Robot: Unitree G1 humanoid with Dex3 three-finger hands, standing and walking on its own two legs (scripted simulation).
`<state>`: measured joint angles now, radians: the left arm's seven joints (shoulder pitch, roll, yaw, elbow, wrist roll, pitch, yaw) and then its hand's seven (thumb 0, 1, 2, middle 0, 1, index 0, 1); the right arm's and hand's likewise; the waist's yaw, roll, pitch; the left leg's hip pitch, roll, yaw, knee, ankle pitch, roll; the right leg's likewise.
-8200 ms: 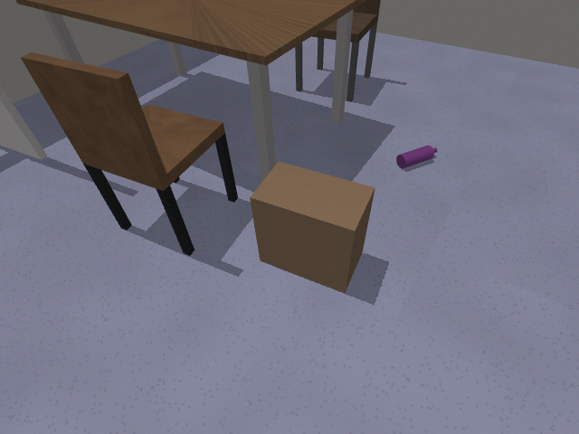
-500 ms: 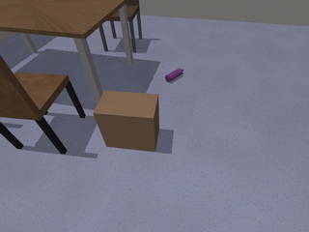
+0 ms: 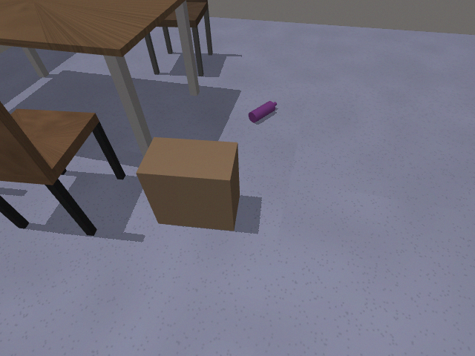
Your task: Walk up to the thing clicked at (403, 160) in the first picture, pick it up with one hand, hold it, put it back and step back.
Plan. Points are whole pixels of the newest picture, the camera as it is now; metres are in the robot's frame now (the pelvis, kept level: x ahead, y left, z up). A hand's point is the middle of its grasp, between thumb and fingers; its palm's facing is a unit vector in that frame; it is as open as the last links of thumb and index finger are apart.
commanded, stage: stand
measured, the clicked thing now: (264, 110) +1.81 -0.09 -0.74
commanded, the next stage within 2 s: none
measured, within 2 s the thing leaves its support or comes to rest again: neither
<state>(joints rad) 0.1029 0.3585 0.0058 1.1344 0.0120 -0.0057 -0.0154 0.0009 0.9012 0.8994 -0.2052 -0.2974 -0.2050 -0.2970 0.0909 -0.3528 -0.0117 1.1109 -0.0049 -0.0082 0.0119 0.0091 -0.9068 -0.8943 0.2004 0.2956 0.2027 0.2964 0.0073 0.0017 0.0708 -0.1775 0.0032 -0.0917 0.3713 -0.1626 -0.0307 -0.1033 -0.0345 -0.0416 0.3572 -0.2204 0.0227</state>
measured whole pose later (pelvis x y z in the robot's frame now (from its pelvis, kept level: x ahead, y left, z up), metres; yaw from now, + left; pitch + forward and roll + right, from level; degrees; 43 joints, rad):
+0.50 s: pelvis +0.00 -0.01 +0.00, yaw -1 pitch -3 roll +0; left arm 0.09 0.35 0.00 1.12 0.01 -0.01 -0.01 0.00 0.90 0.90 -0.21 -0.30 -0.21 -0.30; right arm 0.09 -0.35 -0.01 1.13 0.00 0.00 0.01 0.01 -0.91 -0.89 0.20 0.30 0.20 0.30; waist 0.00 0.01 0.05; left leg -0.14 0.03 -0.08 0.33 -0.15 -0.05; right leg -0.08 -0.01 -0.03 0.34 -0.21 0.01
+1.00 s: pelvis -0.01 -0.01 +0.00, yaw -2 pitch -3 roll +0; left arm 0.12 0.36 0.00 1.12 0.01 0.00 -0.01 0.00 0.90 0.90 -0.21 -0.30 -0.21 -0.30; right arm 0.12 -0.35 0.00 1.14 0.00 0.00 0.01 0.01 -0.91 -0.89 0.20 0.30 0.20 0.30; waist 0.00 0.00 0.06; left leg -0.15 0.03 -0.07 0.33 -0.14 -0.04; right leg -0.10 -0.01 -0.02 0.34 -0.20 0.01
